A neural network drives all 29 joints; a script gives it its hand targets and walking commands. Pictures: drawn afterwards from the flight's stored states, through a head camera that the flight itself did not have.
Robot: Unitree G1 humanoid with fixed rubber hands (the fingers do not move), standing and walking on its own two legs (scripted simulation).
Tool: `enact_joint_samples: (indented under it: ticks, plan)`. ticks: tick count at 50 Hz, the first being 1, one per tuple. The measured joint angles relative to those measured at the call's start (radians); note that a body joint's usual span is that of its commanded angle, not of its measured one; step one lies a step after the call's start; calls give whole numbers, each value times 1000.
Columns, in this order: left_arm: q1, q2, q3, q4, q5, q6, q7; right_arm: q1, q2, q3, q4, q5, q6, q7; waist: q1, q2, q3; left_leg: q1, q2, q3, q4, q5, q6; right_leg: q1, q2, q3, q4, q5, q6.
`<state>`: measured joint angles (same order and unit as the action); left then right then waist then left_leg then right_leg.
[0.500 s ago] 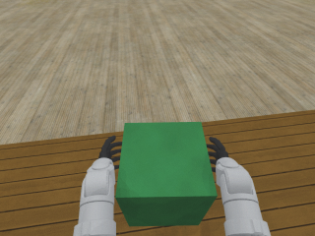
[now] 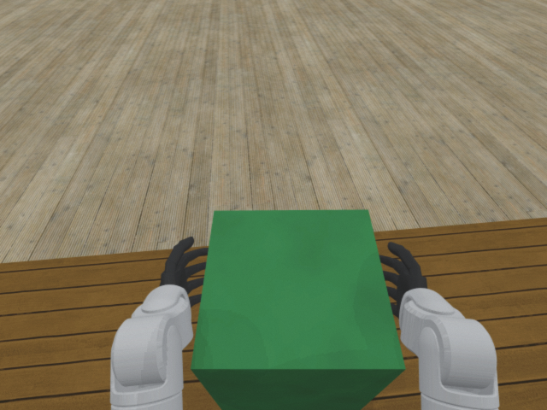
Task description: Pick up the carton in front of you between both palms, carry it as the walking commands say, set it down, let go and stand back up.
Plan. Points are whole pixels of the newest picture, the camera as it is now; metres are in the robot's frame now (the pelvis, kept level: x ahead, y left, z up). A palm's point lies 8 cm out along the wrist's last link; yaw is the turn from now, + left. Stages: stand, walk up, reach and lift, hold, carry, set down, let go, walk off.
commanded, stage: carry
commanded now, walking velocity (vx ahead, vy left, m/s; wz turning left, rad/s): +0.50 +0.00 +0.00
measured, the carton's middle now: (290, 317) +0.26 -0.01 +0.02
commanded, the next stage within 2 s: none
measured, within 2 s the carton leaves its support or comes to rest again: neither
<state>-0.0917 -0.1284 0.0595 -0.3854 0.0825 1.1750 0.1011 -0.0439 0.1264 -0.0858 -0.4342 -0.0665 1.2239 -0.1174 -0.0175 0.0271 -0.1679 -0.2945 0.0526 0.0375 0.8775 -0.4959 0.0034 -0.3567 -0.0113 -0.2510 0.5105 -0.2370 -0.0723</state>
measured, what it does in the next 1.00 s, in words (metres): walks ahead: left foot, then right foot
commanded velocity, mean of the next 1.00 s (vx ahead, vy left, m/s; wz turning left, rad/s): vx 0.50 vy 0.00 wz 0.00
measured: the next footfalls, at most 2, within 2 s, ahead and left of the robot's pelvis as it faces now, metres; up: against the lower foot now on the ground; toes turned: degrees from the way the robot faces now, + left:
left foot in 0.32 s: +0.36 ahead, +0.13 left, +0.00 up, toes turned +11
right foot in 0.82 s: +0.71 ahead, -0.07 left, +0.00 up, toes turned -13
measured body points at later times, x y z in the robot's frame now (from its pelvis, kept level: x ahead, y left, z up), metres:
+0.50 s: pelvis +0.30 +0.06 +0.01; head +0.31 +0.07 +0.46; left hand +0.58 +0.19 +0.08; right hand +0.54 -0.11 +0.07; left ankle +0.33 +0.12 -0.73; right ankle +0.22 -0.07 -0.64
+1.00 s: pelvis +0.63 -0.01 +0.00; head +0.66 -0.02 +0.45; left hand +0.94 +0.15 +0.10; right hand +0.95 -0.15 +0.09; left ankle +0.56 +0.12 -0.63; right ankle +0.68 -0.06 -0.73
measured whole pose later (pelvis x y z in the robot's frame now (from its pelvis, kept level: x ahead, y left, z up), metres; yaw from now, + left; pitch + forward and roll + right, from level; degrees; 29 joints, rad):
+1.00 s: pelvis +0.63 -0.01 +0.00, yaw +0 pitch +3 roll +0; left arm -0.32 -0.13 0.18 -0.32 0.04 1.17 0.13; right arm -0.31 0.14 -0.17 -0.33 -0.06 1.22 -0.14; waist 0.05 0.01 0.01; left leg -0.53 0.06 0.04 1.27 -0.35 0.06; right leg -0.38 -0.01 -0.25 0.53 -0.22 -0.11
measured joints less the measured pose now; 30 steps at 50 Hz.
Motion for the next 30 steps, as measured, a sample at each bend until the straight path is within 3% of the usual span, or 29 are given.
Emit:
enact_joint_samples:
  ticks: [2,4,11,15,16,17,19,22,25,30]
  plan:
    - [27,1,-1,-30,-7,28,7,12,0,11,-13,14,26,-14,12,-25,6,-109,0,33,125,19,7,45,-10,0,-34,-30,6]
    - [45,1,6,-68,-15,45,15,7,0,20,-20,21,37,-16,32,-43,14,-191,12,60,119,73,7,98,-13,12,-93,-23,18]
    - [26,1,15,-96,-30,50,21,7,1,25,-45,23,23,-16,64,-55,23,-287,36,123,-243,301,1,303,-35,32,-226,-76,68]
    - [25,1,14,-93,-33,53,21,16,1,27,-53,19,24,-16,60,-54,20,-227,13,183,-365,370,12,388,-68,53,-163,-196,117]
    - [22,1,19,-95,-33,53,21,12,1,30,-49,19,22,-16,54,-56,21,-203,6,198,-373,398,38,387,-84,64,-95,-246,124]
    - [18,2,29,-87,-33,50,20,4,1,35,-31,17,13,-15,41,-72,23,-204,-3,215,-328,403,66,351,-114,77,24,-267,120]
    - [18,2,44,-60,-30,41,17,-8,1,41,13,11,1,-15,14,-66,34,-198,-4,224,-268,320,93,208,-112,149,347,-260,104]
    - [29,2,38,-43,-19,35,9,7,1,43,27,8,-4,-15,-4,-46,67,-116,-2,230,-340,287,82,-5,-82,185,634,-184,70]
    - [41,2,21,-43,-7,11,1,23,2,39,15,10,-21,-15,-18,-33,82,-22,-7,226,-447,290,76,-146,-83,169,611,-78,56]
    - [68,1,2,-57,12,-30,-8,35,2,41,7,10,-55,-8,-23,-26,73,133,-11,205,-579,268,56,-260,-95,144,390,59,62]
